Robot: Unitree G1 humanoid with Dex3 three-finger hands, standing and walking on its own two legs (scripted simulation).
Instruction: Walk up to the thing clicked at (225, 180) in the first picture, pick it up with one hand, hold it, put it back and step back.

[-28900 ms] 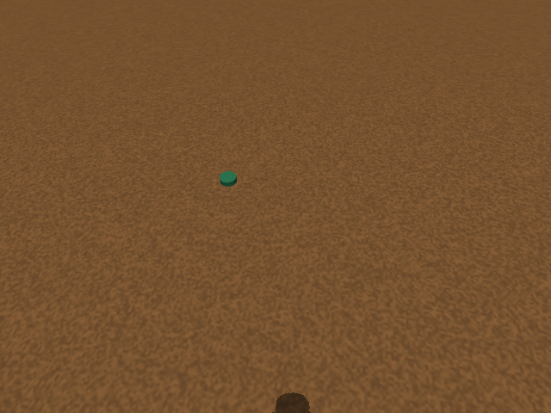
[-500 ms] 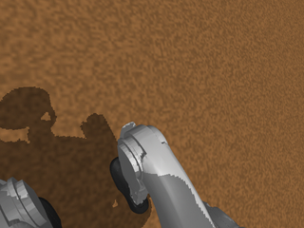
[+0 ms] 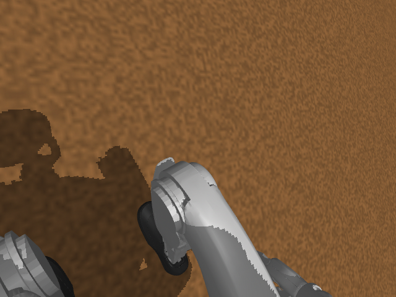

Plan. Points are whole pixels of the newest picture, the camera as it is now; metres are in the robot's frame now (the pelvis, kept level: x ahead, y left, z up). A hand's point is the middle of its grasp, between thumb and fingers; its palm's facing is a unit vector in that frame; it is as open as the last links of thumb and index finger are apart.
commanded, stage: rest palm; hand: left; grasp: from above
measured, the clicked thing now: out of the picture +0.49 +0.34 -0.30
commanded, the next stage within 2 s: close in 0.34 s
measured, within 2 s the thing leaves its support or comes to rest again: neither
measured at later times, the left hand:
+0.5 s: hand out of the picture +0.46 +0.33 -0.26, palm faces -0.42 -0.17 -0.89, open 13.4 cm
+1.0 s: hand out of the picture +0.46 +0.33 -0.26, palm faces -0.44 -0.17 -0.88, open 12.6 cm
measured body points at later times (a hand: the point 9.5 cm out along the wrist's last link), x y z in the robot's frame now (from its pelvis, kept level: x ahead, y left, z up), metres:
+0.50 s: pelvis +0.00 +0.00 +0.00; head +0.29 +0.13 +0.32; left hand +0.48 +0.33 -0.21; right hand +0.05 -0.24 -0.05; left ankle +0.07 +0.13 -0.28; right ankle +0.11 -0.11 -0.28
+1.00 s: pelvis +0.00 +0.00 +0.01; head +0.29 +0.14 +0.31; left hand +0.48 +0.33 -0.21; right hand +0.06 -0.24 -0.04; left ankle +0.07 +0.13 -0.28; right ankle +0.11 -0.11 -0.28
